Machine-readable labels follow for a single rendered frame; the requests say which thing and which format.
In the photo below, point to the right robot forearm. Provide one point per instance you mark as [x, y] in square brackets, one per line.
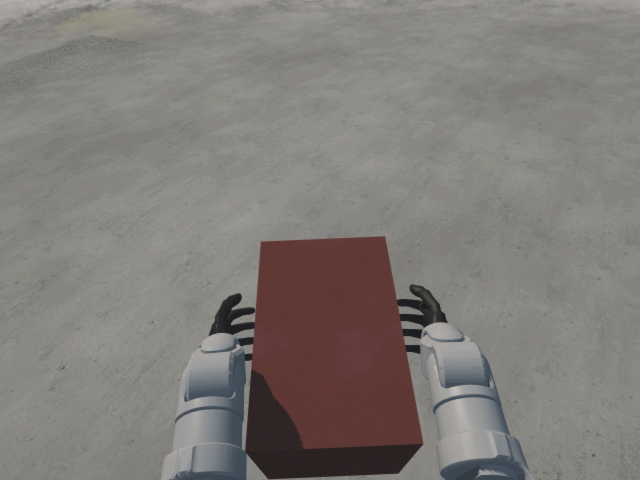
[474, 440]

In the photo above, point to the left robot hand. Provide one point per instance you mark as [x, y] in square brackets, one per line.
[225, 316]

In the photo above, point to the left robot forearm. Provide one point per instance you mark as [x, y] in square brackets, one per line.
[207, 443]

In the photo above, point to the right robot hand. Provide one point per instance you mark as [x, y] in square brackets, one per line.
[428, 306]

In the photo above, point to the carton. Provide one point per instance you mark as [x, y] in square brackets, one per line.
[331, 392]

